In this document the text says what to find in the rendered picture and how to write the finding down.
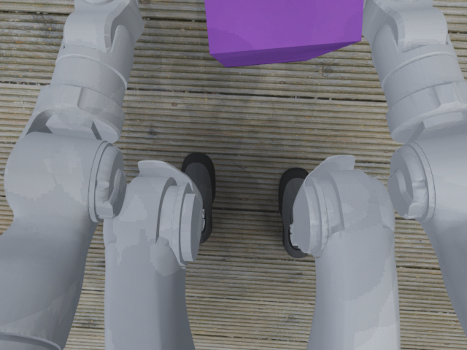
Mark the right robot shin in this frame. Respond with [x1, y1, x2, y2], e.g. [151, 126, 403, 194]
[290, 155, 395, 254]

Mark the left robot upper arm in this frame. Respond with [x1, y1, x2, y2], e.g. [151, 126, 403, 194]
[0, 131, 127, 350]

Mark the robot right forearm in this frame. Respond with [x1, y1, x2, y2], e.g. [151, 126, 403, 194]
[362, 0, 467, 143]

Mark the right robot upper arm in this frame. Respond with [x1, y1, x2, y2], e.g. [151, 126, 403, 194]
[387, 132, 467, 337]

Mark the robot left foot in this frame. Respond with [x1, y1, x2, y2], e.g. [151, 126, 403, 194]
[181, 152, 215, 244]

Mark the carton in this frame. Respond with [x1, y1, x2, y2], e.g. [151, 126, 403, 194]
[204, 0, 363, 68]

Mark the robot left forearm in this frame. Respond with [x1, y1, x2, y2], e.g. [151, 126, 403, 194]
[4, 0, 144, 208]

